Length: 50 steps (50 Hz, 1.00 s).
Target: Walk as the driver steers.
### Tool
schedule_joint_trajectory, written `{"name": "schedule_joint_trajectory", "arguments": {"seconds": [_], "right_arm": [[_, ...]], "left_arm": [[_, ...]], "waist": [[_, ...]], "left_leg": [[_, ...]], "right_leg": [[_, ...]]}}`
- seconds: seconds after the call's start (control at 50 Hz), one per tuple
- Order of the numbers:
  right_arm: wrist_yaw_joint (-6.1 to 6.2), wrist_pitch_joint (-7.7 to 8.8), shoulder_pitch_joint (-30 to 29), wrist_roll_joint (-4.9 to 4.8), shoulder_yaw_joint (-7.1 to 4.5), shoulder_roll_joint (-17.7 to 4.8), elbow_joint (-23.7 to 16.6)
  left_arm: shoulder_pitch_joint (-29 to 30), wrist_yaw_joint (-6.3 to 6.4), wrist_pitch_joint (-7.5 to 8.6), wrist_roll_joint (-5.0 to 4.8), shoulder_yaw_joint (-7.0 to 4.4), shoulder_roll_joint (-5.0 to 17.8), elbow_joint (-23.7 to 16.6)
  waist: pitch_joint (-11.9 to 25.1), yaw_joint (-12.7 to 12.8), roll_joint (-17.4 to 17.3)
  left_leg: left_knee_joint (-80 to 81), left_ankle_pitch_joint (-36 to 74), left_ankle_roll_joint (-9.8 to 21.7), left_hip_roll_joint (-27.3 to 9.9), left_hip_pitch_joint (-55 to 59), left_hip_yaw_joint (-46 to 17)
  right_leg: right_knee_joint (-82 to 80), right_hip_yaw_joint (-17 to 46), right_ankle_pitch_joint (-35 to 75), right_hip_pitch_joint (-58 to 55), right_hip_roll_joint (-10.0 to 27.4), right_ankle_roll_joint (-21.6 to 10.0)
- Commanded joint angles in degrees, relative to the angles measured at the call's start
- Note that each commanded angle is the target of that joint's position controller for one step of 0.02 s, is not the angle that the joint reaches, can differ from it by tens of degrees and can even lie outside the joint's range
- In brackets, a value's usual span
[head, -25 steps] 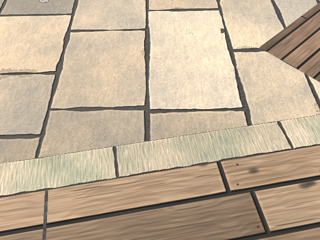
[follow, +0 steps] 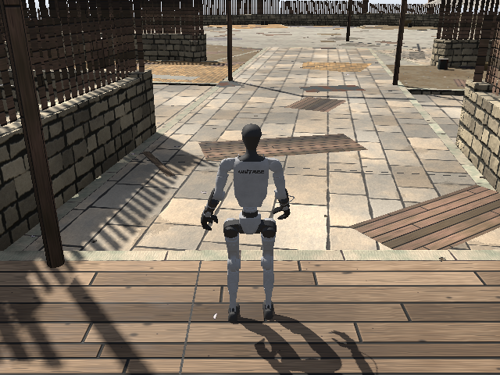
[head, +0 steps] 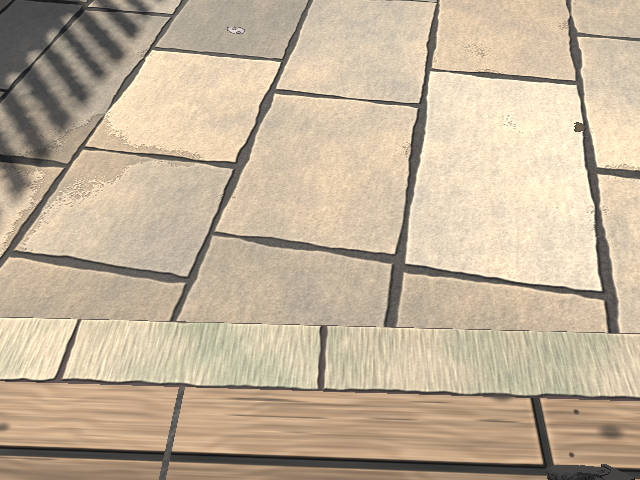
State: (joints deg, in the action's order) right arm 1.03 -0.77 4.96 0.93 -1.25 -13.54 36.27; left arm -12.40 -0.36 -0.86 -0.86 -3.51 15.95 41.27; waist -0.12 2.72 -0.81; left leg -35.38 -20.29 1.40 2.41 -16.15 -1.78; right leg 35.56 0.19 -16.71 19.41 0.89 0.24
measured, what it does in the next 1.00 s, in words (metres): walks ahead, turning right: left foot, then right foot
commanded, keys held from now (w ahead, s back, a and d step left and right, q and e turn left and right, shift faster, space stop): e+shift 0.26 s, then w+e+shift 0.20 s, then w+shift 0.06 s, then w+q+shift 0.48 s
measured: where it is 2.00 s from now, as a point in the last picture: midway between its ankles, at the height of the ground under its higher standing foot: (429, 259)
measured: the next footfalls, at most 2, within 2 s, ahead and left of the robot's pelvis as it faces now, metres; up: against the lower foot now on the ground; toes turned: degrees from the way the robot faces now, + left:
left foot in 0.30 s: +0.07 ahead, +0.11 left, +0.00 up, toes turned -22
right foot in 0.78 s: +0.15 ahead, -0.26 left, +0.00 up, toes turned -26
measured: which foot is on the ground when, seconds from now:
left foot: down 0.00-0.00, up 0.02-0.28, down 0.30-0.78, up 0.80-1.00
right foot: down 0.00-0.30, up 0.32-0.76, down 0.78-1.00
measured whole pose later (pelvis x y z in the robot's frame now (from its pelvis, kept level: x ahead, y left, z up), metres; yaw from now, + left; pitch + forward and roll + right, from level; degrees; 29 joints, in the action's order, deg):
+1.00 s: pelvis +0.24 -0.17 +0.01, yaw -16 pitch +2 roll -1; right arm -3.7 0.1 15.5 1.3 -4.1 -18.0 44.9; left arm -22.8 0.1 4.7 1.6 -2.3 15.4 44.7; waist 1.0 1.0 -3.3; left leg -71.6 -9.1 4.5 -4.3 -39.9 0.2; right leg 20.8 -10.1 -20.0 2.4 0.3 -0.5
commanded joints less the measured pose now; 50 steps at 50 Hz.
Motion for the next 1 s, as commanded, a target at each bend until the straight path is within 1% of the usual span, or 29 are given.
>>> {"name": "schedule_joint_trajectory", "arguments": {"seconds": [0.02,0.04,0.06,0.12,0.18,0.26,0.28,0.3,0.32,0.34,0.36,0.4,0.48,0.5,0.56,0.6,0.64,0.68,0.72,0.74,0.76,0.78,0.8,0.82,0.84,0.86,0.9,0.92,1.0], "right_arm": [[1.45,0.86,1.7,1.03,-4.09,-9.4,-3.8],[1.59,0.85,-2.4,0.36,-3.92,-8.1,-5.4],[1.52,0.71,-4.1,-0.28,-3.87,-7.3,-6.1],[0.94,0.67,-2.5,-0.87,-4.0,-6.3,-5.3],[-0.13,1.46,-2.3,-1.37,-3.51,-3.8,-4.4],[-1.31,2.0,4.5,-1.83,-4.58,-6.0,-1.5],[-1.14,1.95,8.3,-1.96,-5.27,-7.3,-0.2],[-0.5,1.65,11.1,-1.88,-6.54,-11.4,0.0],[-0.78,1.79,11.7,0.24,-7.29,-16.5,-0.6],[-0.83,3.1,6.9,1.64,-7.06,-16.1,-2.1],[-0.08,3.95,3.4,0.58,-6.12,-12.8,-3.1],[0.99,4.85,3.4,-1.03,-5.27,-10.6,-3.0],[0.46,6.37,11.6,0.08,-4.58,-10.5,-0.7],[-0.7,5.43,15.6,2.54,-4.17,-11.4,1.2],[-1.49,5.85,16.9,1.55,-4.17,-11.8,2.4],[-1.3,6.13,18.8,0.92,-4.09,-12.0,3.9],[-1.36,5.81,19.4,0.1,-3.92,-11.6,5.3],[-1.52,5.67,21.3,0.39,-3.9,-11.5,6.4],[-1.58,5.15,22.1,0.75,-4.37,-13.3,8.0],[-1.6,4.79,22.1,0.6,-4.69,-14.4,8.8],[-1.67,4.67,20.0,0.23,-4.69,-14.6,9.2],[-2.01,5.27,18.8,-0.03,-4.02,-12.7,8.8],[-2.32,5.9,17.3,-0.28,-1.97,-5.0,5.2],[-2.15,6.18,12.6,-1.62,-2.47,-5.6,2.3],[-2.1,5.43,12.3,-1.63,-3.03,-6.7,3.0],[-2.65,4.95,12.4,-1.07,-2.94,-7.0,4.0],[-3.83,3.2,14.5,0.21,-2.99,-6.0,6.3],[-4.36,2.23,14.3,0.61,-2.82,-5.1,6.4],[-5.55,0.68,6.1,0.42,-2.01,-3.4,3.7]], "left_arm": [[1.7,0.35,1.34,-0.42,-3.94,13.5,-6.0],[-2.5,0.56,1.57,0.51,-3.76,12.7,-5.3],[-5.0,0.81,2.18,1.27,-3.8,12.5,-4.9],[2.2,2.28,1.69,-0.78,-4.05,11.1,-6.8],[3.6,3.29,-1.22,-0.9,-4.69,11.0,-8.0],[5.7,2.92,-2.26,-1.69,-5.23,11.6,-9.5],[5.9,3.0,-2.26,-2.24,-4.88,10.6,-9.7],[3.1,2.83,-2.25,-1.84,-4.11,7.8,-9.4],[3.3,2.38,-1.23,-1.65,-3.47,5.5,-11.2],[4.4,2.07,0.01,-1.68,-3.98,8.7,-12.1],[4.5,1.8,0.31,-1.24,-4.59,11.4,-10.9],[1.9,1.36,0.53,-0.12,-4.43,10.3,-8.7],[3.8,0.58,1.37,-0.88,-2.81,6.9,-9.9],[6.7,-2.35,-0.48,5.55,-2.23,6.2,-10.0],[5.1,-4.51,-1.01,3.65,-2.23,5.7,-8.8],[7.6,-4.55,-0.33,3.63,-2.27,6.9,-9.0],[10.9,-5.04,0.27,4.1,-1.47,6.9,-9.5],[16.0,-5.33,1.2,3.01,-0.39,5.3,-10.7],[15.8,-4.96,1.89,2.43,0.05,4.7,-10.8],[12.1,-4.23,2.3,2.52,-0.22,5.4,-10.0],[2.2,-3.08,3.14,2.53,-0.93,6.6,-7.2],[-10.7,-1.6,4.1,3.51,-2.26,9.5,-3.0],[-21.2,-0.04,4.64,5.12,-3.76,17.1,-2.4],[-21.0,0.52,4.89,4.44,-3.82,19.1,-3.0],[-14.1,0.78,4.7,4.72,-2.48,14.7,-2.9],[-9.9,0.61,4.78,4.12,-1.28,9.9,-3.2],[-5.9,0.78,5.04,2.94,0.09,5.3,-2.6],[-6.4,0.88,5.49,2.62,0.47,4.1,-1.9],[-9.8,0.3,7.28,2.23,0.84,2.1,1.7]], "waist": [[2.5,-3.8,12.4],[3.3,-0.8,15.9],[5.1,1.0,14.9],[6.0,-2.7,7.7],[7.6,-2.4,9.2],[8.5,-4.3,11.3],[9.6,-5.9,9.6],[10.1,-5.8,0.4],[6.9,-5.2,-13.6],[1.7,-3.2,-13.3],[-0.8,-2.5,-9.8],[0.2,-2.4,-6.1],[-1.9,-5.6,-4.9],[-3.5,-5.7,1.5],[-5.6,-5.1,-4.7],[-6.2,-5.5,-5.3],[-6.4,-5.3,-6.8],[-7.5,-7.8,-8.7],[-7.9,-7.5,-9.8],[-7.3,-5.5,-10.0],[-3.9,0.4,-7.4],[5.4,6.6,-1.6],[15.6,10.3,14.0],[15.7,10.3,17.2],[7.4,5.2,10.0],[3.2,2.8,6.1],[-1.3,-1.2,8.3],[-2.2,-1.7,10.0],[-7.4,-2.5,6.8]], "left_leg": [[-9.6,1.8,-1.9,1.8,-4.7,3.0],[-17.3,-11.2,-3.0,4.7,-12.6,0.9],[-27.0,-19.6,-3.3,4.1,-17.6,-3.2],[-23.0,-11.1,-3.9,0.7,-18.4,-5.7],[-9.8,-5.6,-5.1,2.9,-10.9,-3.1],[8.7,4.2,-4.2,3.9,1.7,-2.1],[14.8,7.6,-2.9,2.0,9.9,-2.1],[17.7,-2.6,0.9,-9.3,20.4,-13.2],[25.4,-21.6,7.2,-23.1,19.2,-34.8],[27.8,-29.1,10.0,-26.6,14.0,-39.5],[27.5,-26.1,8.2,-23.4,12.6,-32.4],[26.3,-17.3,4.4,-18.5,13.9,-21.2],[27.0,-12.4,4.2,-16.3,12.6,-11.1],[28.7,-14.9,4.0,-16.7,6.8,-10.2],[30.5,-14.5,5.2,-17.0,7.1,-8.3],[31.4,-13.5,7.1,-18.1,11.2,-8.4],[32.6,-10.5,7.9,-17.0,12.5,-7.1],[33.2,-5.7,8.1,-16.0,9.1,-6.1],[31.3,0.2,8.8,-16.6,7.4,-5.9],[28.1,7.7,9.6,-17.6,6.9,-6.8],[17.8,22.1,9.2,-16.4,4.0,-4.5],[-0.3,27.0,8.0,-11.4,-4.3,0.1],[-24.4,1.0,5.9,-4.7,-20.9,2.9],[-35.2,-7.8,6.6,1.3,-30.3,-4.4],[-40.5,-2.1,6.7,-2.5,-33.4,-6.4],[-39.0,2.6,6.1,-5.9,-31.9,-4.6],[-36.5,6.7,3.8,-8.9,-28.7,-2.4],[-37.6,7.8,3.1,-9.5,-28.6,-1.6],[-36.8,16.2,3.1,-8.8,-33.7,0.6]], "right_leg": [[-11.1,22.1,29.6,-4.2,11.7,-12.9],[-15.1,31.3,30.0,-9.9,15.9,-18.0],[-16.4,34.3,29.4,-14.5,17.3,-19.5],[-13.9,25.6,25.2,-14.4,11.3,-12.7],[-13.4,24.1,21.7,-11.6,7.1,-10.5],[-12.8,27.6,13.9,-5.6,5.2,-8.8],[-12.1,26.2,-1.7,0.8,2.8,-6.7],[-1.3,20.4,-19.5,13.8,-2.5,-3.3],[15.0,12.3,-16.5,27.5,-8.4,-1.8],[22.8,12.2,-10.7,32.0,-1.4,-1.6],[26.5,10.3,-5.2,32.9,0.2,-1.0],[33.8,7.1,1.3,32.7,1.8,1.0],[40.3,4.9,8.8,35.3,3.9,2.2],[39.4,5.3,8.8,31.8,0.5,1.8],[33.8,8.9,11.5,31.8,-1.8,1.6],[27.5,9.1,10.9,33.1,-1.9,1.6],[16.6,1.1,10.7,29.0,2.5,1.6],[6.7,-2.2,7.2,19.4,2.8,1.0],[-0.9,-3.8,-0.4,9.6,0.5,-0.6],[-3.3,-4.7,-3.3,3.9,-1.1,-1.4],[-7.5,-4.6,-0.1,-8.4,-2.7,-2.3],[-6.2,-1.5,0.3,-27.8,-0.5,-3.0],[-12.7,21.6,-27.5,-43.5,18.6,-4.5],[-24.4,43.0,-37.1,-38.2,24.0,-4.7],[-22.8,36.3,-32.3,-31.6,23.9,-4.9],[-21.7,26.6,-23.3,-25.4,21.1,-4.3],[-24.7,12.9,-11.0,-18.0,15.5,-2.5],[-25.3,8.7,-6.5,-16.6,15.0,-2.3],[-28.2,-4.7,12.2,-15.4,12.6,-1.2]]}}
